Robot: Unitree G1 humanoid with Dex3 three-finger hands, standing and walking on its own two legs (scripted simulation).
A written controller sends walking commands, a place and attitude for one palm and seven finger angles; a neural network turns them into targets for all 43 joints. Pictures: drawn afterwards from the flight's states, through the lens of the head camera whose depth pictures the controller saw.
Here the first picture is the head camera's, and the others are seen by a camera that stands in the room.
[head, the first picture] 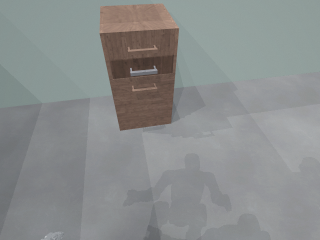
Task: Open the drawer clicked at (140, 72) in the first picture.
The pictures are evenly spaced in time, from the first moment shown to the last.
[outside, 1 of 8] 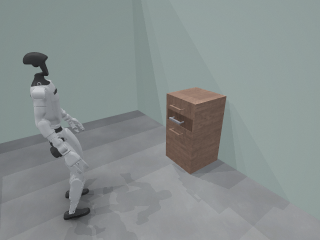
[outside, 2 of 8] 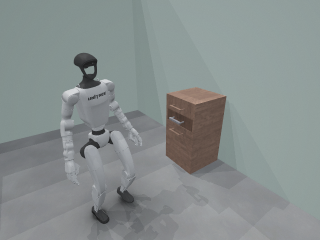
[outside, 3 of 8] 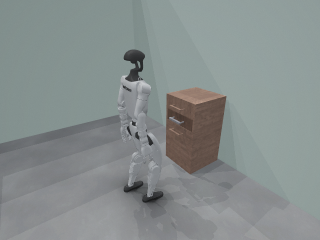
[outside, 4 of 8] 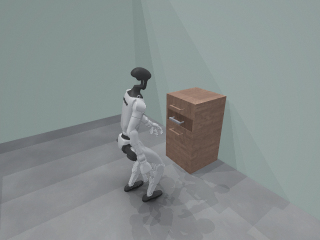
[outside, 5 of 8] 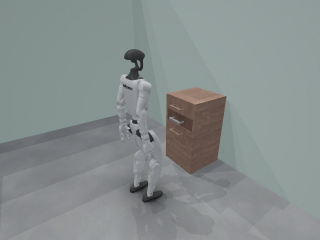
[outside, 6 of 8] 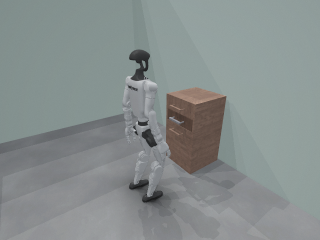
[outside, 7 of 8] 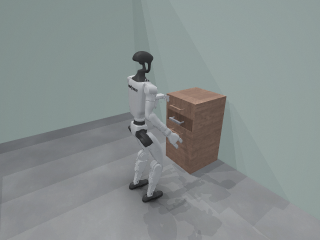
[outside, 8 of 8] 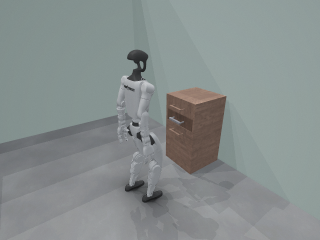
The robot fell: no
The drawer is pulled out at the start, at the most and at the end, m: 0.00 0.00 0.00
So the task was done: no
